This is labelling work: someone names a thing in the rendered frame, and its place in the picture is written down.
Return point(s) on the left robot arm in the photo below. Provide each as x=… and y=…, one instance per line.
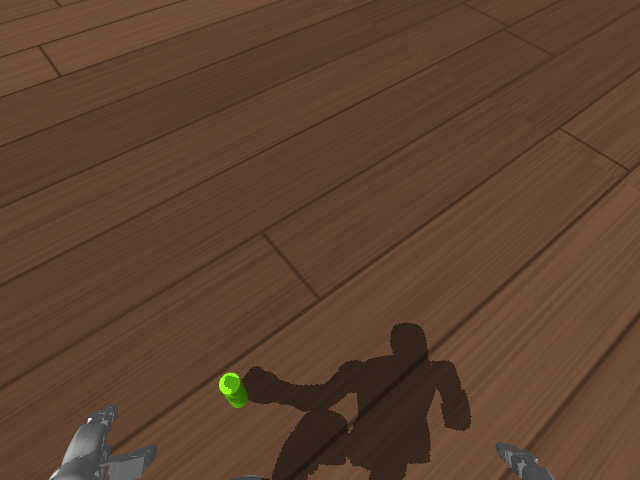
x=78, y=469

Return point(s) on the can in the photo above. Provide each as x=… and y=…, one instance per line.
x=233, y=389

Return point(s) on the right robot hand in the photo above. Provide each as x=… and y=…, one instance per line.
x=523, y=463

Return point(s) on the left robot hand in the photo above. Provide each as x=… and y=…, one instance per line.
x=89, y=443

